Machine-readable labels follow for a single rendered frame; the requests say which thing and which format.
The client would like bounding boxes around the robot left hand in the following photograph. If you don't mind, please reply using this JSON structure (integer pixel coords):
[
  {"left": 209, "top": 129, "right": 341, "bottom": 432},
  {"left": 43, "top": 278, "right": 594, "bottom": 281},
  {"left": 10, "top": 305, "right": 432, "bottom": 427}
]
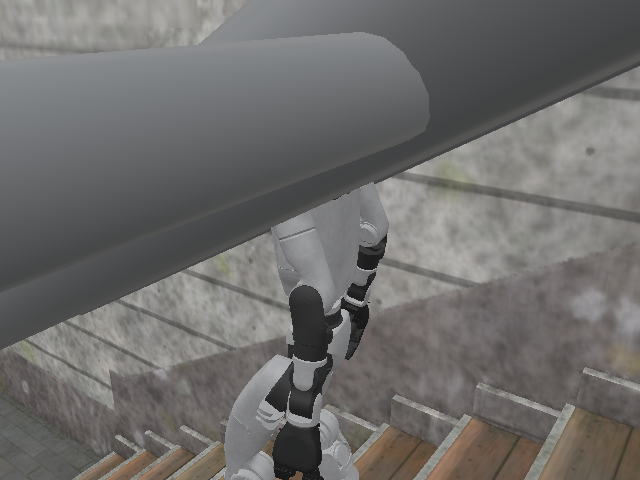
[{"left": 272, "top": 421, "right": 324, "bottom": 480}]

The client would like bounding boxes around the robot right upper arm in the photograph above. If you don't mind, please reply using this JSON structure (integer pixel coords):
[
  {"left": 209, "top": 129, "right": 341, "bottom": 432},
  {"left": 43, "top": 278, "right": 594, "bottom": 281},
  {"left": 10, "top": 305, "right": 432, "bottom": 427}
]
[{"left": 359, "top": 182, "right": 389, "bottom": 247}]

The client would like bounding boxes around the robot right hand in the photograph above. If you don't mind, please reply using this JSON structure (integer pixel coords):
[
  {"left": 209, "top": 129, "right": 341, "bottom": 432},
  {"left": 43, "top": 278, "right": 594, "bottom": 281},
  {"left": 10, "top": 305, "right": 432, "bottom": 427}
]
[{"left": 341, "top": 297, "right": 370, "bottom": 360}]

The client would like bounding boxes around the robot left upper arm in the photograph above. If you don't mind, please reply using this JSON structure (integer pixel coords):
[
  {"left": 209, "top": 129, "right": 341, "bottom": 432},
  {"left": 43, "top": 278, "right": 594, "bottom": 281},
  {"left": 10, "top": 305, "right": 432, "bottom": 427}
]
[{"left": 273, "top": 210, "right": 336, "bottom": 315}]

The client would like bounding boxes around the robot left forearm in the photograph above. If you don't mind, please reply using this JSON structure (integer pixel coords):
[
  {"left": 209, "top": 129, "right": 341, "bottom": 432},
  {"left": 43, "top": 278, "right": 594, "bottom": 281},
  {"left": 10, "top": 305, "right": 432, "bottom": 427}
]
[{"left": 286, "top": 285, "right": 333, "bottom": 428}]

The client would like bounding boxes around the left robot thigh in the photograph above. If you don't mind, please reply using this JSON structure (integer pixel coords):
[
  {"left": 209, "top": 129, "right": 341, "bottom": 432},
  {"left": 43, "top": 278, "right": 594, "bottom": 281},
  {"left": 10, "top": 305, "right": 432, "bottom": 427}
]
[{"left": 224, "top": 354, "right": 294, "bottom": 480}]

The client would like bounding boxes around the right robot shin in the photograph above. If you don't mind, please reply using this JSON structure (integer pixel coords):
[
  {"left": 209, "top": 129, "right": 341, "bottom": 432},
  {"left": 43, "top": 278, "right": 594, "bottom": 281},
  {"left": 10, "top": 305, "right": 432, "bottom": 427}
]
[{"left": 318, "top": 409, "right": 359, "bottom": 480}]

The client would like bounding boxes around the robot right forearm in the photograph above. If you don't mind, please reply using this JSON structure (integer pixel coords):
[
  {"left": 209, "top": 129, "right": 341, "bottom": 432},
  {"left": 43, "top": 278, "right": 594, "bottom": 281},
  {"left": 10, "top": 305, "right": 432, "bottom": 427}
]
[{"left": 344, "top": 234, "right": 387, "bottom": 307}]

